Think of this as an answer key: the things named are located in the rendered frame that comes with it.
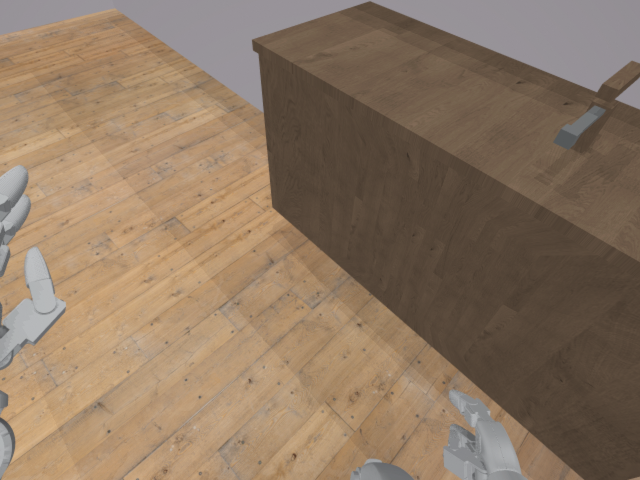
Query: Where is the counter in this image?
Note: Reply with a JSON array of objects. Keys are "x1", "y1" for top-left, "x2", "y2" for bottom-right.
[{"x1": 252, "y1": 1, "x2": 640, "y2": 480}]

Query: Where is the left robot hand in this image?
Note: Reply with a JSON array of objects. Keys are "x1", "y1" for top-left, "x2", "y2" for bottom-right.
[{"x1": 0, "y1": 165, "x2": 66, "y2": 370}]

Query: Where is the tap lever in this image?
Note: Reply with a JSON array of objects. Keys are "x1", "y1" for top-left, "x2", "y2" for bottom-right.
[{"x1": 553, "y1": 105, "x2": 606, "y2": 150}]

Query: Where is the right robot hand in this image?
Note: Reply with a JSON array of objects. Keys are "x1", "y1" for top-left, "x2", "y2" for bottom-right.
[{"x1": 443, "y1": 389, "x2": 522, "y2": 480}]

